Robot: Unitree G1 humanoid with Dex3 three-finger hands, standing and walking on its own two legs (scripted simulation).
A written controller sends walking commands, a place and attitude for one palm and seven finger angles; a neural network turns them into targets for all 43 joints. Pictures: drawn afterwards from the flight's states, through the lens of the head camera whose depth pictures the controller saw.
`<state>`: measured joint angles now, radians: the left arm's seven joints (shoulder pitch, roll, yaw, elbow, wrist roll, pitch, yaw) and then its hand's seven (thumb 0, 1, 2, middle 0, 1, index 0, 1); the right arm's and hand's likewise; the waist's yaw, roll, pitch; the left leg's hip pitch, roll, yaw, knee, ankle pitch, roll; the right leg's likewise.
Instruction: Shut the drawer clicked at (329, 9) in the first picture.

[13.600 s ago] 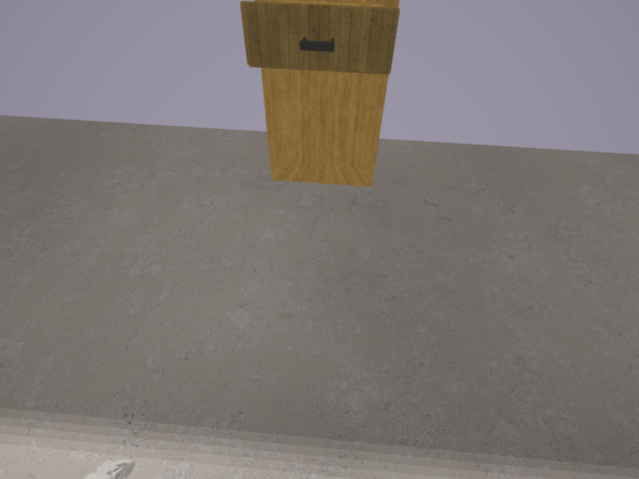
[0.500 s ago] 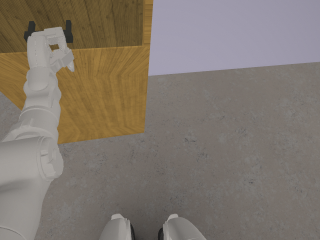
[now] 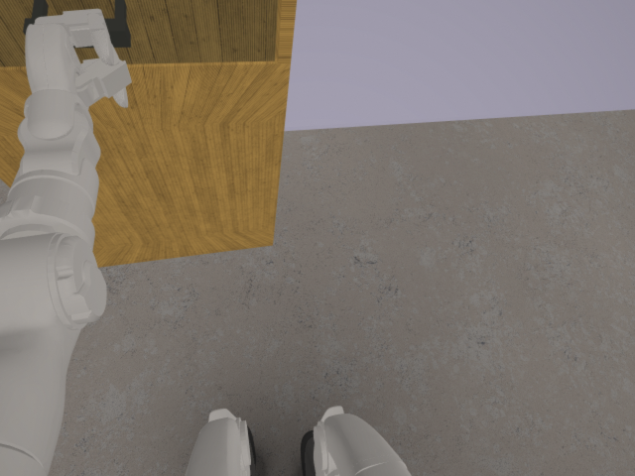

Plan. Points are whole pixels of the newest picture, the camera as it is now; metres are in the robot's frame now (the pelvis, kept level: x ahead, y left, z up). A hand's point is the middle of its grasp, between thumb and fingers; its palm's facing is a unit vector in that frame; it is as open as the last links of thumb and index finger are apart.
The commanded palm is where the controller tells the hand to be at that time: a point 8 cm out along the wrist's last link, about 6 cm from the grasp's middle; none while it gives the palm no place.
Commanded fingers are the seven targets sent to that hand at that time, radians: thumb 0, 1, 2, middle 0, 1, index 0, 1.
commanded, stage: pull the fist back off the drawer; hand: left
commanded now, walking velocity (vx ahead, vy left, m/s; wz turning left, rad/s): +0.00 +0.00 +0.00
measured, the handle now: (80, 20) +0.65 +0.19 +0.10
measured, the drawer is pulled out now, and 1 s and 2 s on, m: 0.00 0.00 0.00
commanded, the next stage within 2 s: draw the hand back to the body in 0.64 s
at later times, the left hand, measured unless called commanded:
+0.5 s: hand (122, 70) +0.57 +0.14 +0.10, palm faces +0.07 -1.00 -0.02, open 3.1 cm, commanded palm +0.54 +0.18 +0.10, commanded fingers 0.00 0.90 0.90 -1.40 -1.60 -1.40 -1.60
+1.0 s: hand (88, 108) +0.50 +0.17 +0.13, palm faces +0.05 -1.00 -0.02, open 3.3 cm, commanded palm +0.45 +0.21 +0.14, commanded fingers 0.00 0.90 0.90 -1.40 -1.60 -1.40 -1.60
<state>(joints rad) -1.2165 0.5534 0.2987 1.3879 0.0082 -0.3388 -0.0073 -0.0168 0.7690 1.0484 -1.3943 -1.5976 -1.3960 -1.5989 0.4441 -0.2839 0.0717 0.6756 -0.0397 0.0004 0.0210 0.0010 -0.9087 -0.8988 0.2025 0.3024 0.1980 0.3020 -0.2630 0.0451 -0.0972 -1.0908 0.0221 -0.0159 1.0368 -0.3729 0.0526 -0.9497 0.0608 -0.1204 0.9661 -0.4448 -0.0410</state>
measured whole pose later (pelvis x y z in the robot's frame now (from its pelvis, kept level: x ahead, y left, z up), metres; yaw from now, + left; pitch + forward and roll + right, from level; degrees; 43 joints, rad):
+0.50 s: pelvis +0.01 +0.01 +0.01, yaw -1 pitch +24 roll -4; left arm -1.10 0.49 0.35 1.27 -0.01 -0.33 -0.02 0.00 0.87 0.96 -1.39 -1.60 -1.40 -1.60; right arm 0.48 -0.28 0.05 0.65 -0.04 0.03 0.05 0.00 -0.91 -0.90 0.20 0.30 0.20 0.30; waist -0.23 0.05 -0.11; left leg -1.04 0.03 0.02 1.02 -0.39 0.06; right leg -0.92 0.06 -0.08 0.95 -0.45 -0.03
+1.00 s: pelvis +0.06 +0.00 +0.04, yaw -2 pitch +16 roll -2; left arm -0.50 0.30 0.27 0.69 -0.17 -0.26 -0.10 0.02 0.90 0.90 -1.39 -1.60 -1.39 -1.60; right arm 0.41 -0.26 0.01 0.58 0.04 0.10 0.05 0.01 -0.91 -0.90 0.20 0.30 0.20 0.30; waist -0.08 0.05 -0.16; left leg -0.70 0.02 0.05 0.83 -0.41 0.05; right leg -0.59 0.06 -0.03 0.77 -0.45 -0.03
